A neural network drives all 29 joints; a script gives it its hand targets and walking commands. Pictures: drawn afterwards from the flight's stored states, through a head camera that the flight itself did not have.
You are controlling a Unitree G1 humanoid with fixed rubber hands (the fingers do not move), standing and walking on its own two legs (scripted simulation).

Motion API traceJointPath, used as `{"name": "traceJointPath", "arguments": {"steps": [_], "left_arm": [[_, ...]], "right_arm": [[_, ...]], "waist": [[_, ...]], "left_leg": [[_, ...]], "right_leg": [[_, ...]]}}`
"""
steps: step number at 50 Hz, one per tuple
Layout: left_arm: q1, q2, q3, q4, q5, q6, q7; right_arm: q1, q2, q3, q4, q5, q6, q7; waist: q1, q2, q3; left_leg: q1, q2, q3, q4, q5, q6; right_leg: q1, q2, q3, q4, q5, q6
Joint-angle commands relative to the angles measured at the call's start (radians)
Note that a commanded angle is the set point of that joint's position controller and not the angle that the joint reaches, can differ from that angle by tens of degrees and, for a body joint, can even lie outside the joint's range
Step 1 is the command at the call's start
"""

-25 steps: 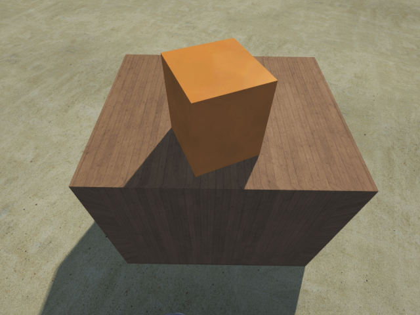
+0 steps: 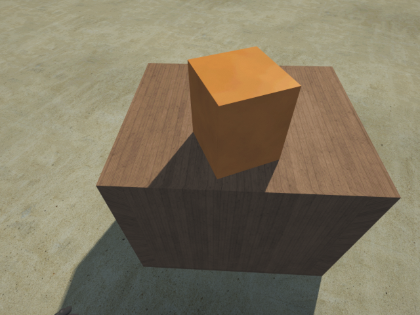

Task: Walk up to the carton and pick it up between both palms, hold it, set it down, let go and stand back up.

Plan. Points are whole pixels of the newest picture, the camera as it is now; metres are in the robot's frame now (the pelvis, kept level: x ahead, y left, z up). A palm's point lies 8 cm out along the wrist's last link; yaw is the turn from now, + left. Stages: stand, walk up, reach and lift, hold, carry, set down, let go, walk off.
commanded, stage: walk up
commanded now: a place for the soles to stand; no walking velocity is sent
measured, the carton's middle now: (236, 113) +0.62 -0.05 +0.03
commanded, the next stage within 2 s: none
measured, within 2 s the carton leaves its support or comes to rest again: neither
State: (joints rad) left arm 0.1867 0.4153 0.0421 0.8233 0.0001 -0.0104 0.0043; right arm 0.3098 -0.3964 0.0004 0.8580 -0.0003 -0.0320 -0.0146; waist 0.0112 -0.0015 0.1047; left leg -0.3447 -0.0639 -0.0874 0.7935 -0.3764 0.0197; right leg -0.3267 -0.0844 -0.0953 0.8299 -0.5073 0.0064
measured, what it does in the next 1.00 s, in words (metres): stands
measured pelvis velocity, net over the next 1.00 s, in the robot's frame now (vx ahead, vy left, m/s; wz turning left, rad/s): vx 0.02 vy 0.00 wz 0.01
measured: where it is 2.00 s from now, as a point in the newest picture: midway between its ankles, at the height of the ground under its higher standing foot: outside the picture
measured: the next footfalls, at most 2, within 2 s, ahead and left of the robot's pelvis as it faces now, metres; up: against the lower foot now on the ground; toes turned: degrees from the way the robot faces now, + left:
right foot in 1.28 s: +0.16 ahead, -0.13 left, +0.00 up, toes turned -3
left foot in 1.92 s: +0.30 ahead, +0.02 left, +0.00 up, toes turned -5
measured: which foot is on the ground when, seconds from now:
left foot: down 0.00-1.00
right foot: down 0.00-1.00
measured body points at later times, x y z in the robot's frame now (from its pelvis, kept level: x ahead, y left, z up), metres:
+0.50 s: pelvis +0.02 +0.00 +0.00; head +0.05 +0.00 +0.45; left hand +0.11 +0.32 -0.11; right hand +0.11 -0.31 -0.11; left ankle +0.04 +0.12 -0.71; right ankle +0.02 -0.13 -0.71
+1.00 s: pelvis +0.02 +0.00 +0.00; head +0.04 +0.01 +0.45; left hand +0.13 +0.32 -0.10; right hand +0.11 -0.31 -0.11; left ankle +0.04 +0.12 -0.71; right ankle +0.02 -0.13 -0.70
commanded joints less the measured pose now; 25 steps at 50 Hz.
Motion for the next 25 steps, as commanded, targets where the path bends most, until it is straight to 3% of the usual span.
{"name": "traceJointPath", "arguments": {"steps": [1,2,4,6,7,9,11,12,13,14,15,18,20,22,25], "left_arm": [[0.044,0.216,0.063,0.005,0.014,-0.033,0.004],[0.035,0.229,0.065,0.009,0.019,-0.035,0.006],[-0.017,0.27,0.07,-0.003,0.031,-0.039,0.006],[-0.032,0.277,0.061,0.007,0.03,-0.038,0.0],[-0.046,0.275,0.062,0.003,0.03,-0.038,-0.002],[-0.053,0.234,0.045,0.006,0.022,-0.035,-0.007],[-0.018,0.215,0.042,0.017,0.017,-0.037,-0.006],[-0.01,0.213,0.04,0.019,0.015,-0.037,-0.006],[0.0,0.213,0.043,0.028,0.015,-0.039,-0.003],[0.004,0.222,0.044,0.024,0.017,-0.044,-0.001],[0.004,0.229,0.045,0.025,0.015,-0.046,0.001],[-0.013,0.247,0.047,0.015,0.011,-0.048,0.002],[-0.021,0.249,0.044,0.011,0.011,-0.048,0.004],[-0.028,0.247,0.041,0.002,0.009,-0.046,0.005],[-0.048,0.23,0.039,-0.007,0.008,-0.042,0.005]], "right_arm": [[-0.177,-0.233,-0.079,-0.062,-0.026,-0.026,0.002],[-0.175,-0.227,-0.078,-0.063,-0.028,-0.024,0.005],[-0.145,-0.214,-0.078,-0.055,-0.031,-0.019,0.01],[-0.128,-0.229,-0.086,-0.039,-0.036,-0.016,0.012],[-0.108,-0.23,-0.09,-0.037,-0.036,-0.017,0.012],[-0.13,-0.233,-0.088,-0.044,-0.039,-0.024,0.011],[-0.149,-0.246,-0.081,-0.051,-0.03,-0.03,0.007],[-0.157,-0.253,-0.081,-0.051,-0.027,-0.032,0.003],[-0.167,-0.24,-0.074,-0.058,-0.024,-0.034,-0.001],[-0.157,-0.225,-0.07,-0.062,-0.02,-0.036,-0.003],[-0.159,-0.214,-0.068,-0.06,-0.014,-0.035,-0.004],[-0.122,-0.207,-0.069,-0.046,-0.009,-0.031,-0.007],[-0.11,-0.212,-0.072,-0.044,-0.01,-0.028,-0.007],[-0.111,-0.207,-0.07,-0.04,-0.009,-0.028,-0.007],[-0.111,-0.219,-0.074,-0.039,-0.012,-0.029,-0.007]], "waist": [[0.047,0.18,-0.057],[0.046,0.174,-0.069],[0.019,0.104,-0.029],[-0.002,0.112,-0.008],[-0.01,0.097,-0.009],[0.0,0.122,-0.017],[0.026,0.127,-0.074],[0.032,0.126,-0.099],[0.042,0.137,-0.098],[0.036,0.087,-0.12],[0.035,0.074,-0.114],[0.013,0.009,-0.127],[0.003,-0.015,-0.147],[0.001,-0.023,-0.159],[0.005,-0.021,-0.153]], "left_leg": [[-0.182,0.143,-0.291,-0.312,-0.022,0.086],[-0.187,0.121,-0.251,-0.289,-0.045,0.069],[-0.199,0.078,-0.177,-0.228,-0.109,0.047],[-0.15,0.064,-0.151,-0.222,-0.177,0.055],[-0.13,0.07,-0.158,-0.246,-0.176,0.058],[-0.102,0.105,-0.228,-0.309,-0.122,0.082],[-0.091,0.155,-0.313,-0.32,0.021,0.104],[-0.082,0.163,-0.317,-0.305,0.099,0.109],[-0.103,0.159,-0.307,-0.276,0.182,0.103],[-0.102,0.144,-0.267,-0.236,0.249,0.092],[-0.094,0.114,-0.205,-0.182,0.304,0.073],[-0.048,0.072,-0.126,-0.105,0.304,0.056],[-0.011,0.071,-0.094,-0.087,0.306,0.052],[0.003,0.075,-0.092,-0.096,0.311,0.06],[-0.001,0.094,-0.143,-0.137,0.354,0.08]], "right_leg": [[0.136,-0.011,0.15,-0.244,0.061,-0.072],[0.135,-0.038,0.183,-0.284,0.0,-0.083],[0.088,-0.108,0.282,-0.366,-0.169,-0.117],[0.013,-0.129,0.304,-0.387,-0.264,-0.129],[0.013,-0.111,0.264,-0.363,-0.232,-0.116],[0.001,-0.044,0.161,-0.295,-0.085,-0.08],[0.073,0.003,0.111,-0.218,0.053,-0.064],[0.093,0.003,0.111,-0.21,0.089,-0.06],[0.128,-0.003,0.121,-0.222,0.133,-0.063],[0.159,-0.026,0.139,-0.241,0.184,-0.073],[0.152,-0.059,0.157,-0.269,0.217,-0.083],[0.113,-0.127,0.208,-0.292,0.256,-0.126],[0.103,-0.15,0.211,-0.292,0.293,-0.132],[0.096,-0.142,0.19,-0.276,0.286,-0.127],[0.093,-0.1,0.139,-0.237,0.277,-0.095]]}}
